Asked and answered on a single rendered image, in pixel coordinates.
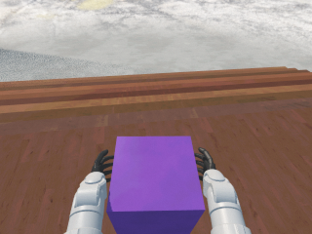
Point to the robot left forearm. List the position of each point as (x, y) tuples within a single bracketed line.
[(87, 209)]

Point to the carton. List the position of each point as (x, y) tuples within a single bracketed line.
[(155, 186)]

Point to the robot right forearm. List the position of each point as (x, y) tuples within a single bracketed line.
[(223, 203)]

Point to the robot right hand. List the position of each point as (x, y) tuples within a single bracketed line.
[(208, 163)]

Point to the robot left hand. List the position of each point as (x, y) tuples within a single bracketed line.
[(99, 166)]

